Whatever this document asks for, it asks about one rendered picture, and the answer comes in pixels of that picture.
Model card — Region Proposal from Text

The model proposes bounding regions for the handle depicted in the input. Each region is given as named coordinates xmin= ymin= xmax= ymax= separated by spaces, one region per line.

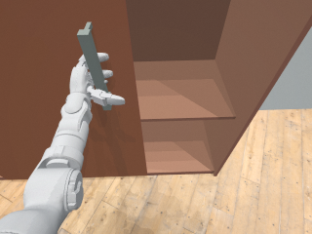
xmin=77 ymin=21 xmax=112 ymax=111

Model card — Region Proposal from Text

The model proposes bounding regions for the wardrobe door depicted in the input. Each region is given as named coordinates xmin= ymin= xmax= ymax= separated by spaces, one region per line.
xmin=0 ymin=0 xmax=147 ymax=180

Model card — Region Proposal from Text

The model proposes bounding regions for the left robot upper arm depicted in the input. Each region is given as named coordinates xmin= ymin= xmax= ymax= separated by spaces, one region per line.
xmin=0 ymin=168 xmax=84 ymax=234

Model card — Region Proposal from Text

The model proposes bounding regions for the robot left forearm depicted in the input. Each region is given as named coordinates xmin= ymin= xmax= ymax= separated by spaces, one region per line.
xmin=23 ymin=93 xmax=93 ymax=207

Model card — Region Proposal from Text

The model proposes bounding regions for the robot left hand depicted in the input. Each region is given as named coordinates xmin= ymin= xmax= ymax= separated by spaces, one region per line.
xmin=69 ymin=53 xmax=126 ymax=106

